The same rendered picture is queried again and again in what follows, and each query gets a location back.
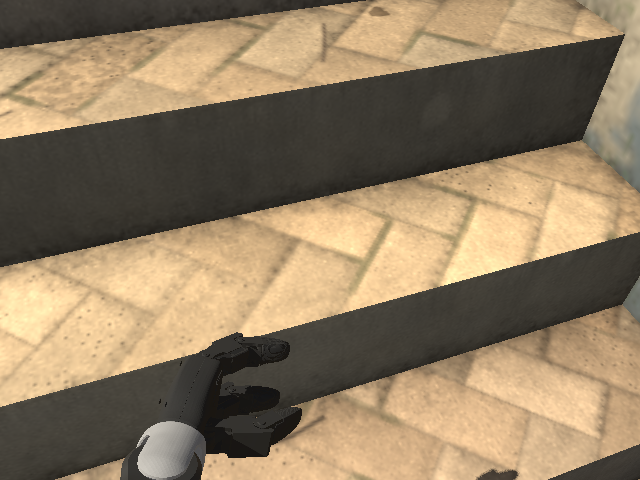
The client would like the left robot forearm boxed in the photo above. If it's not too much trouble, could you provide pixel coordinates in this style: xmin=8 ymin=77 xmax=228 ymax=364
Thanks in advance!
xmin=120 ymin=421 xmax=206 ymax=480

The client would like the left robot hand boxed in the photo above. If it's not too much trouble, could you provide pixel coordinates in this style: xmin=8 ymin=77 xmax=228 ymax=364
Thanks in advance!
xmin=157 ymin=332 xmax=302 ymax=458

